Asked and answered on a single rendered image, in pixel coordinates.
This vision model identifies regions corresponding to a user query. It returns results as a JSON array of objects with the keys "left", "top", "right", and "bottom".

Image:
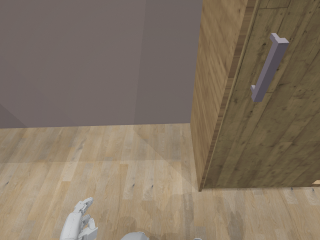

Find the handle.
[{"left": 250, "top": 33, "right": 289, "bottom": 102}]

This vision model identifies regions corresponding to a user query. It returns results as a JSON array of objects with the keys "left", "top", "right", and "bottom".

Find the robot left hand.
[{"left": 59, "top": 197, "right": 98, "bottom": 240}]

